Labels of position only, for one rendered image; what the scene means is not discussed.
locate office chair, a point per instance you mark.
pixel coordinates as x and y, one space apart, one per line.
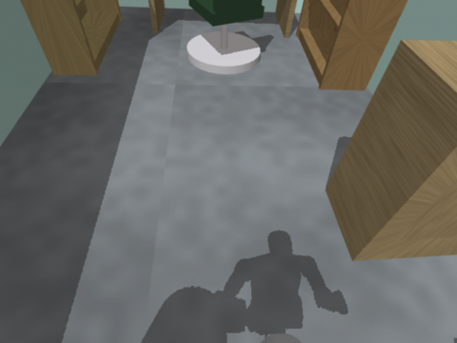
225 52

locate bookshelf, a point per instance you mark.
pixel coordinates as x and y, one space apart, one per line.
345 39
74 34

